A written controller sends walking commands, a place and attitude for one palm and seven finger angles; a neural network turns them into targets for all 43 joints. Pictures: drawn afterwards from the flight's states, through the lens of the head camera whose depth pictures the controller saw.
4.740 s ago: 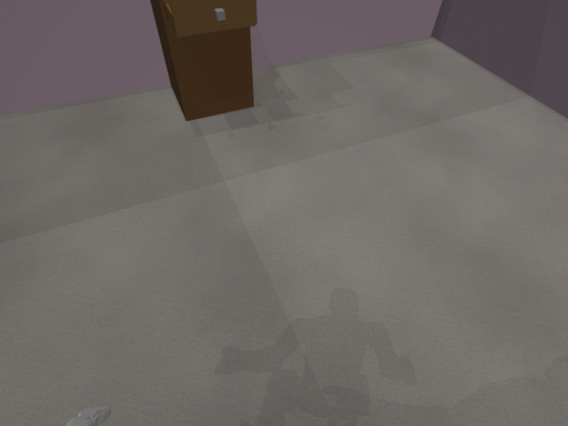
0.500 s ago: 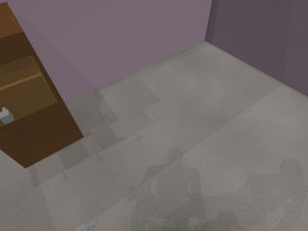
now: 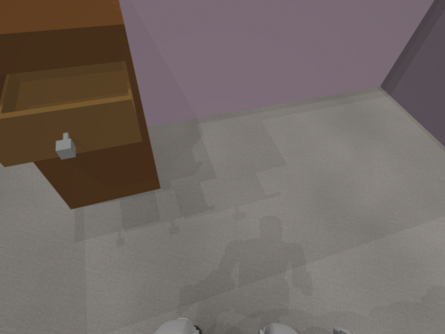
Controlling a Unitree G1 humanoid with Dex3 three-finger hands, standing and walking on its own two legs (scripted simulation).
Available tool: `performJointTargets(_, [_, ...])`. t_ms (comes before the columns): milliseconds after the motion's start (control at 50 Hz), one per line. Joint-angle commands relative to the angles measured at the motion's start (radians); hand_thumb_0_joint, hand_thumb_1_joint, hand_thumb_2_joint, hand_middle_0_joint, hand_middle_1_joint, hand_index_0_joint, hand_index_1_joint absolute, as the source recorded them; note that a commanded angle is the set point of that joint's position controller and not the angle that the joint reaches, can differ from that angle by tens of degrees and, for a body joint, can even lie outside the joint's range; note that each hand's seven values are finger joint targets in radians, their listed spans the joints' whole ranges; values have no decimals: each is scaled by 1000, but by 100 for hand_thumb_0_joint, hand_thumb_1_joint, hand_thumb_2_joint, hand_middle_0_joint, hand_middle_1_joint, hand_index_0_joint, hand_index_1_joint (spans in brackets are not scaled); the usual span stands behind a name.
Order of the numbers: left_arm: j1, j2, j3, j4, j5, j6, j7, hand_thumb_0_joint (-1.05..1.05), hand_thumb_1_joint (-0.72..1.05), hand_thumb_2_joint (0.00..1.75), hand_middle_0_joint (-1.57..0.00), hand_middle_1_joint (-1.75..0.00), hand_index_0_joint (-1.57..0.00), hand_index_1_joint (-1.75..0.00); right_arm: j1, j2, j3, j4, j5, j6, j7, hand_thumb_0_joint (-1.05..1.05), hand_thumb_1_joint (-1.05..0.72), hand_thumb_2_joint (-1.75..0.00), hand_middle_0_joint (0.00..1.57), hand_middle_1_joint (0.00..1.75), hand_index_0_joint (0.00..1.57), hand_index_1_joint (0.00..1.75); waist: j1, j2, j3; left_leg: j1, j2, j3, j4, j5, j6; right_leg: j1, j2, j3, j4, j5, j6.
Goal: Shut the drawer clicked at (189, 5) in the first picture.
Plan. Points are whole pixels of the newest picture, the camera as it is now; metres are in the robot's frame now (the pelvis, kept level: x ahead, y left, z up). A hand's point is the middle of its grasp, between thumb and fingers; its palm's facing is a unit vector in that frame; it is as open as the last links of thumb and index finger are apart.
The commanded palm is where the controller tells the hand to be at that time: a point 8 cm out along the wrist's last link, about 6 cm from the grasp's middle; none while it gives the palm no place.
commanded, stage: turn to face it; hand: left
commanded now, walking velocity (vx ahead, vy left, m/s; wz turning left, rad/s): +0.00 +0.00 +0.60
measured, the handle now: (66, 144) +0.55 +0.47 -0.10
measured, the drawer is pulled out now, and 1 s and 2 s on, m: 0.18 0.18 0.18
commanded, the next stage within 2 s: take the last steps up to it in 0.54 s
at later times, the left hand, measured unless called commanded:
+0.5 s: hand out of the picture +0.07 +0.14 -0.13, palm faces +0.27 -0.92 -0.29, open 7.4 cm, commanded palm none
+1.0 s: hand out of the picture +0.01 +0.17 -0.15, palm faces +0.42 -0.88 -0.22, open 7.4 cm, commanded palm none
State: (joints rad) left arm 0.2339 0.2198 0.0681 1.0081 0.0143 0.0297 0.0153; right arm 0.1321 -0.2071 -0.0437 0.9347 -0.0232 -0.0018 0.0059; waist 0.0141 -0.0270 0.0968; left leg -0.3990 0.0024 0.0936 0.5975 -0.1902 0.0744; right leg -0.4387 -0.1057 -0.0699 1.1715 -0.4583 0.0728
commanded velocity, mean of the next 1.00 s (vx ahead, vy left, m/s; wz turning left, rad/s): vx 0.11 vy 0.02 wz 0.28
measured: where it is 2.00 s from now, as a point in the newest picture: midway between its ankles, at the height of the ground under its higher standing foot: (188, 309)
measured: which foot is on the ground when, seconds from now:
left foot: down 0.00-0.32, up 0.34-0.72, down 0.74-1.00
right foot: up 0.00-0.30, down 0.32-0.74, up 0.76-1.00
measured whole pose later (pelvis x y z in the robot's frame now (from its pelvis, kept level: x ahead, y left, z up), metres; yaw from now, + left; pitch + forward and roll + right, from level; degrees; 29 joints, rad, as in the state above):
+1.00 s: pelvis +0.06 -0.02 +0.02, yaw +23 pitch -1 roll +1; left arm 0.26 0.22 0.04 1.03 0.03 0.03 -0.01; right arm 0.25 -0.18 -0.03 1.02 -0.02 -0.03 -0.01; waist 0.02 -0.01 0.04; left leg -0.07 -0.02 0.04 0.38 -0.30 0.03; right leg -0.43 -0.11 -0.08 0.87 -0.38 0.04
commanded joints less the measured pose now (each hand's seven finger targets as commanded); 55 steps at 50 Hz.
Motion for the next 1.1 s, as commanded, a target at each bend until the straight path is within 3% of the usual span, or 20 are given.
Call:
performJointTargets(0, [63, 71, 27, -90, 4, -5, 0, 0, 90, 90, -20, -30, -20, -30, 24, -186, -49, -75, 2, -5, -11, 0, -90, -90, 20, 30, 20, 30, -11, 137, -166, 110, 227, -314, -330, 15, 88, -23, -4, 43, -82, 65, 7])
performJointTargets(140, [-50, 75, 25, -181, 3, -5, 8, 0, 90, 90, -20, -30, -20, -30, 75, -200, -73, -76, -2, 16, -6, 0, -90, -90, 20, 30, 20, 30, -49, 163, -161, 166, 217, -430, -298, 18, 112, -26, 40, 61, -278, 23, 9])
performJointTargets(220, [5, 71, 21, -191, -6, -10, 13, 0, 90, 90, -20, -30, -20, -30, 45, -201, -81, -93, -4, 27, -4, 0, -90, -90, 20, 30, 20, 30, -20, 182, -169, 110, 187, -457, -247, 99, 95, 130, 85, 49, -481, 55, -9])
performJointTargets(260, [74, 98, 26, -181, -6, -22, 18, 0, 90, 90, -20, -30, -20, -30, 22, -170, -77, -108, 6, 30, 0, 0, -90, -90, 20, 30, 20, 30, 20, 119, -184, -7, 120, -413, -149, 71, 33, 332, 66, 60, -747, 200, -24])
performJointTargets(280, [98, 175, 39, -187, 10, -32, 24, 0, 90, 90, -20, -30, -20, -30, 33, -109, -69, -119, 17, 32, 5, 0, -90, -90, 20, 30, 20, 30, 31, -98, -174, -177, 7, -292, 46, -116, -46, 438, -136, 267, -914, 116, -89])
performJointTargets(300, [55, 249, 46, -209, 18, -30, 23, 0, 90, 90, -20, -30, -20, -30, 24, -81, -65, -144, 12, 29, 5, 0, -90, -90, 20, 30, 20, 30, 25, -290, -128, -258, -95, -133, 290, -341, -107, 349, -370, 469, -963, 193, -207])
performJointTargets(360, [-88, 162, 23, -234, 7, -37, 27, 0, 90, 90, -20, -30, -20, -30, 45, -119, -71, -93, -1, 55, 12, 0, -90, -90, 20, 30, 20, 30, -43, -100, -40, -184, 0, -163, 607, -228, -109, 161, -255, 252, -895, 384, -211])
performJointTargets(400, [-74, 132, 13, -221, 9, -47, 23, 0, 90, 90, -20, -30, -20, -30, 76, -98, -59, -71, 1, 53, 15, 0, -90, -90, 20, 30, 20, 30, -47, -119, -63, -183, 4, -129, 607, -184, -128, 239, -197, 129, -834, 577, -194])
performJointTargets(500, [77, 163, 19, -150, 12, -44, 21, 0, 90, 90, -20, -30, -20, -30, -17, -83, -38, -73, 8, 52, 9, 0, -90, -90, 20, 30, 20, 30, 25, -146, -105, -130, 2, -68, 395, -250, -143, 391, -203, 81, -774, 818, -206])
performJointTargets(620, [103, 194, 27, -97, 16, -34, 21, 0, 90, 90, -20, -30, -20, -30, -34, -73, -16, -55, 18, 38, -1, 0, -90, -90, 20, 30, 20, 30, 35, -196, -148, 37, -11, -17, 82, -244, -118, 426, -209, 66, -714, 905, -201])
performJointTargets(680, [66, 171, 22, -77, -2, -32, 14, 0, 90, 90, -20, -30, -20, -30, 68, -110, -14, -13, 8, 14, -3, 0, -90, -90, 20, 30, 20, 30, -25, -107, -179, 312, 21, -18, -226, -18, -85, 284, -168, 8, -622, 591, -113])
performJointTargets(700, [78, 126, 17, -93, -6, -29, 5, 0, 90, 90, -20, -30, -20, -30, 106, -195, -31, -6, -2, 2, -5, 0, -90, -90, 20, 30, 20, 30, -42, 112, -218, 478, 194, -215, -254, 111, -12, 97, -75, -63, -461, 316, -59])
performJointTargets(720, [47, 74, -3, -124, 0, -29, -2, 0, 90, 90, -20, -30, -20, -30, 166, -266, -46, 6, -3, 8, -6, 0, -90, -90, 20, 30, 20, 30, -68, 310, -188, 530, 379, -425, -278, 256, 109, -114, 17, -94, -279, -166, -23])
performJointTargets(740, [-28, 85, -9, -139, 12, -20, 4, 0, 90, 90, -20, -30, -20, -30, 213, -268, -47, 27, -3, 8, -17, 0, -90, -90, 20, 30, 20, 30, -105, 311, -146, 489, 400, -465, -314, 152, 162, -176, 15, -24, -149, -217, -30])
performJointTargets(780, [-90, 95, 0, -121, 7, -29, -14, 0, 90, 90, -20, -30, -20, -30, 166, -191, -29, 28, 0, -4, -29, 0, -90, -90, 20, 30, 20, 30, -79, 240, -34, 388, 323, -399, -338, 60, 153, -221, -10, 36, -64, -71, -40])
performJointTargets(840, [5, 70, -10, -62, 9, -33, -32, 0, 90, 90, -20, -30, -20, -30, 102, -150, -15, 15, 5, -25, -27, 0, -90, -90, 20, 30, 20, 30, -19, 177, -36, 315, 226, -251, -362, 77, 110, -110, -6, 6, -140, 52, -37])
performJointTargets(960, [-56, 39, -22, -79, 10, -41, -31, 0, 90, 90, -20, -30, -20, -30, 187, -138, -21, 66, 2, -39, -24, 0, -90, -90, 20, 30, 20, 30, -36, 149, 3, 298, 235, -248, -378, 59, 128, -38, 3, -21, -396, 84, -32])
performJointTargets(1040, [32, 37, -16, -43, 12, -57, -32, 0, 90, 90, -20, -30, -20, -30, 176, -133, -21, 88, 4, -36, -23, 0, -90, -90, 20, 30, 20, 30, 11, 105, -13, 196, 190, -212, -260, 0, 81, 204, 58, -63, -608, 191, -45])
performJointTargets(1060, [105, 57, -6, -19, 14, -65, -29, 0, 90, 90, -20, -30, -20, -30, 169, -117, -16, 93, 7, -39, -23, 0, -90, -90, 20, 30, 20, 30, 48, 58, -22, 119, 150, -177, -160, -50, 49, 335, 46, -36, -681, 220, -55])
performJointTargets(1080, [207, 119, 7, 13, 21, -78, -22, 0, 90, 90, -20, -30, -20, -30, 179, -74, -9, 89, 15, -46, -19, 0, -90, -90, 20, 30, 20, 30, 86, -80, -75, -8, 67, -93, 63, -116, 4, 501, -91, 143, -768, 131, -105])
